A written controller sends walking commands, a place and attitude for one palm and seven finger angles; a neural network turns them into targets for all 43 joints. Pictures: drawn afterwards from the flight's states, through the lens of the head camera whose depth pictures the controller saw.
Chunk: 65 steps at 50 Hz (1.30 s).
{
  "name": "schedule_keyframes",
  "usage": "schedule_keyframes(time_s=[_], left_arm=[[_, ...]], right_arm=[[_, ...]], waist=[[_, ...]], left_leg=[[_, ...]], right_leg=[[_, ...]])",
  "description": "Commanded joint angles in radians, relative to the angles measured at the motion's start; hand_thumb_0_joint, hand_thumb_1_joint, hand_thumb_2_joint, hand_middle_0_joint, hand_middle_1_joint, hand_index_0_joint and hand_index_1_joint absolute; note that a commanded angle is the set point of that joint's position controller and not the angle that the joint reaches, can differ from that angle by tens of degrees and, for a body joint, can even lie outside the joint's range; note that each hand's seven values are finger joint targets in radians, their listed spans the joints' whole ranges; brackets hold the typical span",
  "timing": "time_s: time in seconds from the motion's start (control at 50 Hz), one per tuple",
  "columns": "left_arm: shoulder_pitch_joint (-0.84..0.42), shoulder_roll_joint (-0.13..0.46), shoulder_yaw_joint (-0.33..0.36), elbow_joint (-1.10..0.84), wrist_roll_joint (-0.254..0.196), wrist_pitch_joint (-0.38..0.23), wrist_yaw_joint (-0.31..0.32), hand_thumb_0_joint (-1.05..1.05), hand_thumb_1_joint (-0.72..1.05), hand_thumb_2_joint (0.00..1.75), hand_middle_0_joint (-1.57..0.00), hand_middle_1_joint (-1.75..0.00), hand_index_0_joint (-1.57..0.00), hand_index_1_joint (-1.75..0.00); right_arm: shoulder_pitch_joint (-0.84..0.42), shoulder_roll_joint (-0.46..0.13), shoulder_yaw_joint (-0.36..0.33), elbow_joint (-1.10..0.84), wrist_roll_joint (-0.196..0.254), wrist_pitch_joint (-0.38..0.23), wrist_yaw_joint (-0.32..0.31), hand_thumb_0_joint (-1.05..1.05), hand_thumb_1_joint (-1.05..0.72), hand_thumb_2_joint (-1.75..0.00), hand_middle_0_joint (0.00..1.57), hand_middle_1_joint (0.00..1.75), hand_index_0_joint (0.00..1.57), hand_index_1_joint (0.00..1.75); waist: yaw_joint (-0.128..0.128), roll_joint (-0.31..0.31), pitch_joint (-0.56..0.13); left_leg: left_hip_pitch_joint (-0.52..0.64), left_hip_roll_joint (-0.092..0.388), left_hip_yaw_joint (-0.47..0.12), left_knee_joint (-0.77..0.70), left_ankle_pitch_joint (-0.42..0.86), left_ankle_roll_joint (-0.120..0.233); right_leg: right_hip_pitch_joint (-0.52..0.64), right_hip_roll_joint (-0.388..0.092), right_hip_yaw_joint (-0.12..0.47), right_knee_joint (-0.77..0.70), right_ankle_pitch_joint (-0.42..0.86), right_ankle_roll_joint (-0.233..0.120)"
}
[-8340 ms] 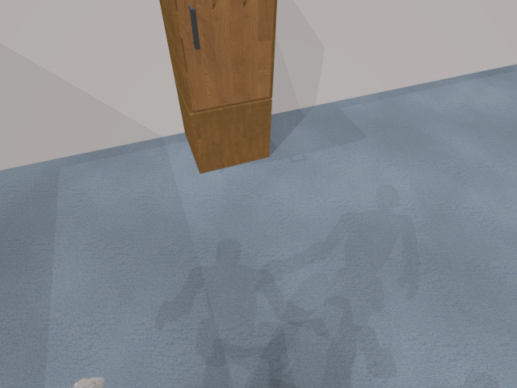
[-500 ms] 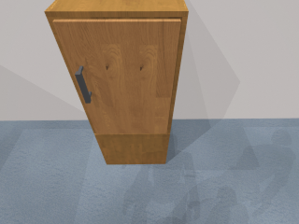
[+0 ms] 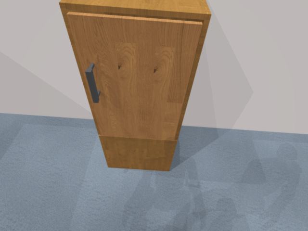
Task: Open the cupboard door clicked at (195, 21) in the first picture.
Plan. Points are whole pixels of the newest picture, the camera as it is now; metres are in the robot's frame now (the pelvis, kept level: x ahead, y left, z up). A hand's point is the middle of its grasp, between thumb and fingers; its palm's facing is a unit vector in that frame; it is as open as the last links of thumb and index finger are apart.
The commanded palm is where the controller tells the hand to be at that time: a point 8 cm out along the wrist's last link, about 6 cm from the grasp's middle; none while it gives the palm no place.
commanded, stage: shuffle to correct the standing spot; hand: left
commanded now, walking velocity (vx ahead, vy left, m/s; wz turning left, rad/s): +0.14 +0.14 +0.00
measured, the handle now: (94, 83) +0.57 +0.27 +0.03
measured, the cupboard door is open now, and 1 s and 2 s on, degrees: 0 0 0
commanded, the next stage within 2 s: come to a stop and stand still in 0.04 s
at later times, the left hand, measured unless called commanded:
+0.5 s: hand out of the picture +0.09 +0.21 -0.18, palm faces +0.07 -0.98 -0.20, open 7.2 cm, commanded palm none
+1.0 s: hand out of the picture +0.03 +0.18 -0.16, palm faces +0.04 -0.98 -0.19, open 7.3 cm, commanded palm none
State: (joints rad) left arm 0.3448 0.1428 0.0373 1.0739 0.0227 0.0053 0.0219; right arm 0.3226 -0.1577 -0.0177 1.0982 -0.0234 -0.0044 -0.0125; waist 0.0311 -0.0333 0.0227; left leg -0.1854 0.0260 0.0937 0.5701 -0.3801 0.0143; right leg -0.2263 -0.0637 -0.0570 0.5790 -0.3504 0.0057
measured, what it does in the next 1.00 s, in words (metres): steps on the spot: right foot, then left foot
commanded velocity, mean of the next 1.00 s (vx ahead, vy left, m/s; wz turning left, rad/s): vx -0.03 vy -0.01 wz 0.00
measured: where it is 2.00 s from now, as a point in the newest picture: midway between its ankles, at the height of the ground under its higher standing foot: outside the picture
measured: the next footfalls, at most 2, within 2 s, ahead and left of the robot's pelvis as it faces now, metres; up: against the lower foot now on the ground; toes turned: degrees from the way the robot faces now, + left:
right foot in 0.22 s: +0.08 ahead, -0.07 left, +0.00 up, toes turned +5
left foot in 0.40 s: +0.07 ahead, +0.14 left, +0.00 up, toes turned +6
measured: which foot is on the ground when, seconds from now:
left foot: down 0.00-0.24, up 0.26-0.38, down 0.40-1.00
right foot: down 0.00-0.00, up 0.02-0.20, down 0.22-1.00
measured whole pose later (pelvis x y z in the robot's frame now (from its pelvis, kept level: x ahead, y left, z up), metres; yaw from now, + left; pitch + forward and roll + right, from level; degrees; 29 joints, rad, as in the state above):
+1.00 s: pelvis +0.02 +0.00 +0.01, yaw +0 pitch -2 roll +1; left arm 0.29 0.15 -0.01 1.09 0.01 0.00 0.03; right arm 0.26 -0.15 -0.01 1.11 -0.02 0.00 -0.03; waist 0.01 -0.01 0.02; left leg -0.17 0.05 0.09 0.42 -0.22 -0.02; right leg -0.19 -0.01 -0.09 0.44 -0.23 -0.04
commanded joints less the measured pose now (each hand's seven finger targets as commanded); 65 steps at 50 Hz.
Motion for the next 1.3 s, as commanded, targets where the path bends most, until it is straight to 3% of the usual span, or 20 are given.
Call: schedule_keyframes(time_s=[0.0, 0.04, 0.12, 0.16, 0.18, 0.2, 0.22, 0.24, 0.3, 0.34, 0.36, 0.38, 0.4, 0.42, 0.48, 0.54, 0.58, 0.78, 0.98, 1.28], left_arm=[[-0.098, 0.059, 0.012, -0.120, 0.010, -0.019, 0.000, 0.00, 0.90, 0.90, -0.20, -0.30, -0.20, -0.30], [-0.135, 0.047, 0.009, -0.126, 0.003, -0.030, -0.007, 0.00, 0.90, 0.90, -0.20, -0.30, -0.20, -0.30], [-0.047, 0.015, 0.008, -0.092, 0.000, -0.031, -0.018, 0.00, 0.90, 0.90, -0.20, -0.30, -0.20, -0.30], [0.049, 0.050, 0.015, -0.061, 0.002, -0.040, -0.008, 0.00, 0.90, 0.90, -0.20, -0.30, -0.20, -0.30], [0.126, 0.104, 0.025, -0.035, 0.003, -0.049, 0.004, 0.00, 0.90, 0.90, -0.20, -0.30, -0.20, -0.30], [0.167, 0.167, 0.033, -0.019, -0.003, -0.047, 0.012, 0.00, 0.90, 0.90, -0.20, -0.30, -0.20, -0.30], [0.162, 0.173, 0.028, -0.019, -0.008, -0.046, 0.017, 0.00, 0.90, 0.90, -0.20, -0.30, -0.20, -0.30], [0.116, 0.158, 0.027, -0.025, -0.003, -0.043, 0.026, 0.00, 0.90, 0.90, -0.20, -0.30, -0.20, -0.30], [-0.047, 0.138, 0.017, -0.080, 0.008, -0.027, 0.031, 0.00, 0.90, 0.90, -0.20, -0.30, -0.20, -0.30], [-0.096, 0.133, 0.018, -0.097, -0.006, -0.015, 0.029, 0.00, 0.90, 0.90, -0.20, -0.30, -0.20, -0.30], [-0.087, 0.114, 0.019, -0.111, -0.014, -0.005, 0.024, 0.00, 0.90, 0.90, -0.20, -0.30, -0.20, -0.30], [-0.061, 0.087, 0.018, -0.119, -0.018, 0.003, 0.023, 0.00, 0.90, 0.90, -0.20, -0.30, -0.20, -0.30], [-0.064, 0.078, 0.013, -0.118, -0.014, 0.005, 0.025, 0.00, 0.90, 0.90, -0.20, -0.30, -0.20, -0.30], [-0.067, 0.064, 0.010, -0.106, -0.012, 0.011, 0.024, 0.00, 0.90, 0.90, -0.20, -0.30, -0.20, -0.30], [-0.034, 0.072, 0.003, -0.081, -0.010, 0.004, 0.020, 0.00, 0.90, 0.90, -0.20, -0.30, -0.20, -0.30], [-0.022, 0.096, 0.005, -0.072, -0.005, -0.005, 0.018, 0.00, 0.90, 0.90, -0.20, -0.30, -0.20, -0.30], [-0.025, 0.108, 0.007, -0.080, -0.004, -0.005, 0.017, 0.00, 0.90, 0.90, -0.20, -0.30, -0.20, -0.30], [-0.038, 0.106, -0.017, -0.057, -0.007, -0.013, 0.011, 0.00, 0.90, 0.90, -0.20, -0.30, -0.20, -0.30], [-0.010, 0.102, -0.027, -0.009, -0.013, -0.023, 0.009, 0.00, 0.90, 0.90, -0.20, -0.30, -0.20, -0.30], [0.052, 0.048, -0.026, 0.030, -0.015, -0.027, 0.015, 0.00, 0.90, 0.90, -0.20, -0.30, -0.20, -0.30]], right_arm=[[0.229, -0.130, -0.019, -0.003, -0.006, -0.028, -0.017, 0.00, -0.90, -0.90, 0.20, 0.30, 0.20, 0.30], [0.197, -0.113, -0.013, -0.022, -0.009, -0.035, -0.019, 0.00, -0.90, -0.90, 0.20, 0.30, 0.20, 0.30], [0.108, -0.119, -0.008, -0.045, -0.007, -0.037, -0.021, 0.00, -0.90, -0.90, 0.20, 0.30, 0.20, 0.30], [0.101, -0.101, -0.006, -0.045, 0.008, -0.041, -0.023, 0.00, -0.90, -0.90, 0.20, 0.30, 0.20, 0.30], [0.107, -0.074, -0.004, -0.056, 0.017, -0.045, -0.025, 0.00, -0.90, -0.90, 0.20, 0.30, 0.20, 0.30], [0.104, -0.043, -0.003, -0.068, 0.020, -0.044, -0.022, 0.00, -0.90, -0.90, 0.20, 0.30, 0.20, 0.30], [0.049, -0.028, -0.004, -0.081, 0.019, -0.029, -0.028, 0.00, -0.90, -0.90, 0.20, 0.30, 0.20, 0.30], [0.030, -0.016, -0.007, -0.081, 0.020, -0.013, -0.030, 0.00, -0.90, -0.90, 0.20, 0.30, 0.20, 0.30], [0.060, 0.018, -0.010, -0.050, 0.025, -0.001, -0.018, 0.00, -0.90, -0.90, 0.20, 0.30, 0.20, 0.30], [0.141, 0.037, -0.010, -0.004, 0.021, -0.002, -0.014, 0.00, -0.90, -0.90, 0.20, 0.30, 0.20, 0.30], [0.143, -0.008, -0.014, -0.005, 0.011, -0.011, -0.016, 0.00, -0.90, -0.90, 0.20, 0.30, 0.20, 0.30], [0.100, -0.057, -0.017, -0.033, 0.003, -0.018, -0.019, 0.00, -0.90, -0.90, 0.20, 0.30, 0.20, 0.30], [0.061, -0.087, -0.018, -0.051, 0.003, -0.018, -0.024, 0.00, -0.90, -0.90, 0.20, 0.30, 0.20, 0.30], [0.024, -0.093, -0.020, -0.053, 0.002, -0.022, -0.031, 0.00, -0.90, -0.90, 0.20, 0.30, 0.20, 0.30], [-0.006, -0.096, -0.022, -0.065, 0.005, -0.027, -0.041, 0.00, -0.90, -0.90, 0.20, 0.30, 0.20, 0.30], [-0.014, -0.097, -0.031, -0.078, 0.009, -0.019, -0.042, 0.00, -0.90, -0.90, 0.20, 0.30, 0.20, 0.30], [-0.016, -0.099, -0.034, -0.084, 0.009, -0.013, -0.041, 0.00, -0.90, -0.90, 0.20, 0.30, 0.20, 0.30], [-0.058, -0.061, -0.006, -0.057, 0.008, -0.006, -0.022, 0.00, -0.90, -0.90, 0.20, 0.30, 0.20, 0.30], [-0.002, -0.050, 0.010, 0.003, 0.006, -0.005, -0.014, 0.00, -0.90, -0.90, 0.20, 0.30, 0.20, 0.30], [0.105, 0.006, 0.013, 0.047, 0.006, -0.008, -0.022, 0.00, -0.90, -0.90, 0.20, 0.30, 0.20, 0.30]], waist=[[-0.089, 0.307, 0.105], [-0.073, 0.166, 0.093], [-0.007, 0.167, 0.041], [0.038, 0.063, 0.018], [0.058, -0.077, -0.038], [0.047, -0.183, -0.058], [0.051, -0.169, -0.038], [0.036, -0.223, -0.019], [-0.039, -0.140, 0.006], [-0.076, -0.063, -0.003], [-0.055, 0.081, -0.005], [-0.024, 0.210, -0.010], [-0.021, 0.184, 0.013], [-0.013, 0.207, 0.025], [-0.008, 0.151, -0.018], [-0.023, 0.071, -0.070], [-0.031, 0.047, -0.085], [-0.031, 0.013, 0.022], [-0.026, 0.012, 0.081], [-0.024, 0.026, 0.095]], left_leg=[[0.149, 0.266, -0.355, -0.302, 0.298, 0.202], [0.155, 0.282, -0.322, -0.241, 0.522, 0.245], [0.017, 0.172, -0.134, -0.185, 0.537, 0.168], [-0.078, 0.130, -0.095, -0.081, 0.483, 0.105], [-0.194, 0.065, -0.046, 0.048, 0.336, 0.058], [-0.276, -0.016, 0.005, 0.174, 0.012, 0.011], [-0.277, -0.011, -0.038, 0.301, -0.232, -0.010], [-0.284, 0.015, -0.069, 0.359, -0.262, -0.014], [-0.158, 0.023, -0.054, 0.168, -0.112, -0.020], [0.042, 0.012, -0.012, -0.108, 0.207, -0.027], [0.056, 0.072, -0.081, -0.146, 0.417, -0.006], [-0.011, 0.200, -0.199, -0.193, 0.627, 0.059], [-0.078, 0.248, -0.239, -0.209, 0.703, 0.103], [-0.079, 0.252, -0.249, -0.222, 0.742, 0.120], [0.045, 0.215, -0.189, -0.156, 0.892, 0.107], [0.075, 0.161, -0.119, -0.108, 0.787, 0.059], [0.065, 0.139, -0.089, -0.103, 0.664, 0.038], [-0.008, 0.092, -0.076, -0.200, 0.208, 0.003], [-0.022, 0.073, -0.073, -0.241, 0.129, -0.006], [-0.064, 0.068, -0.068, -0.229, 0.124, -0.009]], right_leg=[[-0.382, 0.049, -0.056, 0.311, -0.244, -0.046], [-0.396, 0.006, -0.020, 0.384, -0.243, -0.061], [-0.093, 0.029, -0.085, 0.105, -0.052, -0.048], [0.119, -0.003, -0.035, -0.071, 0.168, -0.050], [0.266, -0.154, 0.173, -0.089, 0.363, -0.105], [0.306, -0.336, 0.344, -0.153, 0.651, -0.203], [0.247, -0.385, 0.352, -0.170, 0.891, -0.276], [0.195, -0.371, 0.320, -0.158, 0.954, -0.293], [0.028, -0.248, 0.104, -0.132, 0.789, -0.207], [-0.086, -0.160, 0.044, -0.059, 0.517, -0.126], [-0.109, -0.090, 0.022, -0.003, 0.336, -0.069], [-0.082, -0.026, -0.016, 0.024, 0.124, -0.018], [-0.031, 0.009, -0.024, 0.050, 0.003, -0.011], [-0.027, 0.007, -0.014, 0.071, -0.028, -0.009], [-0.025, -0.011, 0.016, -0.005, 0.079, -0.012], [0.022, -0.033, 0.037, -0.053, 0.382, -0.018], [0.026, -0.049, 0.052, -0.050, 0.466, -0.026], [-0.023, -0.064, 0.106, -0.205, 0.225, -0.040], [-0.040, -0.059, 0.110, -0.306, 0.019, -0.043], [-0.037, -0.047, 0.097, -0.296, 0.012, -0.053]])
